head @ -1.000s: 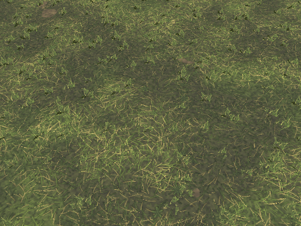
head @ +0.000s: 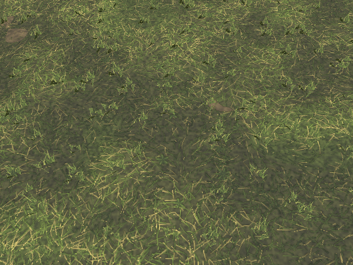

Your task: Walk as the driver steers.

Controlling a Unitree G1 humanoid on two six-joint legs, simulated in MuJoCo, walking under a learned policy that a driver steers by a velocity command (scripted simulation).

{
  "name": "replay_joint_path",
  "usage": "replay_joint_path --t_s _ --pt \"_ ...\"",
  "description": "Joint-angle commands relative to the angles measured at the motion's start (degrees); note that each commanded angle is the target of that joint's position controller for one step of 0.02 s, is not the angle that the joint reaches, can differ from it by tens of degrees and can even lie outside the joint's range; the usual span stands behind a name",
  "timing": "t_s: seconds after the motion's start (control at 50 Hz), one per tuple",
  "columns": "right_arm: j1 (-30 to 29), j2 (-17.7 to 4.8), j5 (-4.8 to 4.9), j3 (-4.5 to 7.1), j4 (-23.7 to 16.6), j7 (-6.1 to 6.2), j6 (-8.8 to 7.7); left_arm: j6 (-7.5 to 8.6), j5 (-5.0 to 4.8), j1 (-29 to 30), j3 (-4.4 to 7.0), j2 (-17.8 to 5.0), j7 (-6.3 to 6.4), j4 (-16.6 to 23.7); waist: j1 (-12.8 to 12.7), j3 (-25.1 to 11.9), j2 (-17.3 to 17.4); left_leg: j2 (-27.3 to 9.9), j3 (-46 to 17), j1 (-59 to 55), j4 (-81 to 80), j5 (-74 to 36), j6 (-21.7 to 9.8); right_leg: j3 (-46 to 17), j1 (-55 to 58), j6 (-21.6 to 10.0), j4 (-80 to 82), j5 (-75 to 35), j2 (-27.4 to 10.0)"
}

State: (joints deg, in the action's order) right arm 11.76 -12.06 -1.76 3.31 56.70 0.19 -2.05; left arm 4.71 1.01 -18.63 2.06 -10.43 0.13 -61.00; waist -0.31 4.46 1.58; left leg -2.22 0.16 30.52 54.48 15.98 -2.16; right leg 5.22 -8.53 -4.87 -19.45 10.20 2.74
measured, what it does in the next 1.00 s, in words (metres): steps on the spot: left foot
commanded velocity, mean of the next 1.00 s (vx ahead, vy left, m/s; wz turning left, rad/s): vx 0.05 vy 0.00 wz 0.00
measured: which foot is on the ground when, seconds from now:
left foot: up 0.00-0.18, down 0.20-1.00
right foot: down 0.00-1.00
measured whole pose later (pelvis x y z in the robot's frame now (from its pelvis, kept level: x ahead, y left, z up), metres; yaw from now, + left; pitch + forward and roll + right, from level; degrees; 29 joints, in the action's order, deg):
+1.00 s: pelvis +0.09 +0.03 +0.00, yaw +0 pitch -2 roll +0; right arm 16.7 -7.2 -0.3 0.0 66.8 2.2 -0.3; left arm 0.5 0.7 -19.6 -1.0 -6.6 2.8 -67.4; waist 0.6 1.5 -0.6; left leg 2.7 3.5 12.4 22.2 8.4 -3.6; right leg 2.2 -3.6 -0.6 -22.5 17.3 -0.2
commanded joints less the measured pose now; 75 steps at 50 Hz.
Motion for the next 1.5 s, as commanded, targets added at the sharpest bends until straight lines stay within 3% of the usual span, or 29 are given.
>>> replay_joint_path --t_s 0.02,0.1,0.16,0.18,0.2,0.22,0.24,0.26,0.3,0.32,0.36,0.38,0.42,0.48,0.88,1.5 --pt "4.7 0.0 0.44 -0.51 0.0 0.29 0.67 0.67 -0.03 0.9 0.33 -5.9 0.41 2.4 2.4 -4.3 -7.0 0.6 2.2 -7.3 -8.3 -5.8 0.6 -4.6 -2.1 -6.3 3.8 -44.1 -13.1" --pt "1.3 -0.8 0.95 -1.04 0.1 1.14 0.59 -0.17 0.12 -2.6 -0.11 -5.8 0.79 0.4 0.4 -5.1 -7.5 1.3 2.9 -10.6 -16.0 -7.4 0.2 -5.4 1.1 -5.9 1.4 -40.4 -13.9" --pt "3.4 -0.6 0.68 -1.2 1.7 1.64 -0.01 -1.04 -0.1 -1.5 -0.44 -5.1 1.35 -0.2 1.6 -3.7 -6.5 1.6 2.8 -16.2 -26.1 -8.5 -1.0 -7.4 0.7 -4.5 -2.8 -31.3 -14.3" --pt "5.1 -1.3 0.39 -1.19 2.5 1.81 -0.59 -1.21 -0.11 -2.1 -0.53 -4.8 1.49 -0.6 2.2 -3.8 -4.1 0.1 0.7 -21.0 -32.7 -16.2 -1.2 -7.5 -0.6 -2.4 -5.3 -24.2 -12.7" --pt "8.2 -5.1 0.0 -0.48 3.3 2.08 -1.34 -1.22 0.16 -4.5 -0.71 -4.0 1.61 -0.4 1.4 -6.6 0.3 -6.6 -5.3 -28.1 -31.8 -33.6 -1.8 -6.3 -3.6 -0.2 -9.2 -12.4 -10.0" --pt "7.8 -6.6 0.38 -0.6 3.0 2.06 -1.4 -1.75 -0.5 -11.9 -1.26 -0.5 1.64 -2.0 -2.2 -8.7 7.1 -14.6 -12.0 -31.2 -29.9 -49.5 -7.1 -3.4 -6.6 1.2 -12.6 10.7 -5.0" --pt "7.3 -4.7 1.38 -1.05 3.0 2.04 -0.72 -3.09 -1.09 -13.1 -1.11 -0.8 2.12 -3.8 -0.3 -10.1 9.3 -16.8 -15.5 -27.9 -31.7 -43.6 -12.0 -2.5 -4.7 1.8 -14.9 18.1 -3.0" --pt "5.6 -2.7 1.03 -1.65 2.7 1.92 -0.37 -3.9 -0.86 -9.8 -0.71 -2.3 2.39 -3.5 -0.2 -7.1 7.2 -15.4 -16.1 -24.2 -34.5 -35.7 -12.0 -3.1 -4.9 2.1 -15.3 18.7 -2.5" --pt "1.3 -2.1 0.61 -2.26 2.2 2.3 0.43 -4.82 -0.48 -6.5 -0.89 -1.2 2.11 -3.2 -1.8 -4.7 5.8 -11.4 -12.9 -18.8 -37.5 -21.7 -8.4 -3.9 -1.9 2.4 -10.4 13.5 -3.0" --pt "-0.1 -2.1 1.04 -2.26 2.1 2.53 0.73 -5.03 -0.31 -6.2 -1.18 -0.5 1.96 -3.4 -2.6 -4.3 5.5 -9.3 -11.0 -16.7 -38.6 -14.3 -5.9 -4.4 0.8 2.6 -6.1 8.2 -3.6" --pt "-0.4 -2.6 1.88 -1.9 2.4 2.45 1.28 -4.91 0.27 -5.4 -1.64 -0.6 1.93 -3.8 -1.7 -1.9 3.2 -5.9 -8.9 -15.2 -40.0 -1.7 -2.4 -6.3 0.8 3.0 -1.9 4.2 -5.5" --pt "0.8 -2.3 2.04 -1.8 2.8 2.27 1.29 -4.74 0.23 -4.7 -1.6 -1.4 1.97 -4.0 -0.6 0.0 0.5 -4.7 -8.0 -15.9 -40.3 -1.1 -1.8 -6.9 -1.1 3.0 -1.6 4.2 -6.1" --pt "3.0 -1.6 1.87 -1.78 4.3 2.22 1.09 -4.38 -0.16 -4.1 -1.74 -1.2 2.17 -4.5 0.1 0.0 -2.1 -3.9 -7.1 -19.3 -38.4 -6.9 -1.8 -7.5 -2.0 3.1 -0.3 3.0 -6.9" --pt "4.2 -1.2 1.55 -1.82 5.5 2.07 0.78 -3.95 -0.44 -3.7 -1.78 -1.4 2.54 -4.8 0.4 -1.9 -2.2 -3.7 -6.0 -23.0 -36.0 -14.8 -2.2 -8.0 -1.7 2.8 0.9 1.7 -7.6" --pt "7.9 0.3 1.44 -2.67 9.4 2.13 1.5 -4.14 -0.36 -5.4 -2.55 -0.1 2.78 -6.3 0.8 0.6 -1.9 -2.7 -5.7 -21.2 -36.7 -9.9 -1.5 -8.1 -2.4 2.3 1.9 3.0 -8.3" --pt "10.1 1.9 1.49 -3.22 10.6 2.12 1.39 -3.62 -0.3 -9.0 -2.87 1.4 2.8 -6.2 0.9 1.2 -2.1 -2.7 -5.3 -20.9 -34.9 -11.7 -1.3 -8.5 -2.5 1.9 2.2 1.2 -8.4"
Keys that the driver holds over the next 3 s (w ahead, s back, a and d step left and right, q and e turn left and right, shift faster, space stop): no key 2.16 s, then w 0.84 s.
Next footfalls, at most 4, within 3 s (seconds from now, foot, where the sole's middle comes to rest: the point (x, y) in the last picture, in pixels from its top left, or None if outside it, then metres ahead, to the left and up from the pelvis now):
0.20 left None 0.17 0.12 -0.78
2.50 left None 0.28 0.14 -0.78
3.00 right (196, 223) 0.63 -0.01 -0.78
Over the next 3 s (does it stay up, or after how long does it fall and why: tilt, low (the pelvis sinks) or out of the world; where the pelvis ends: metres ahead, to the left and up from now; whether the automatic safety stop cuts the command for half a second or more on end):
stays up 0.45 0.06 -0.03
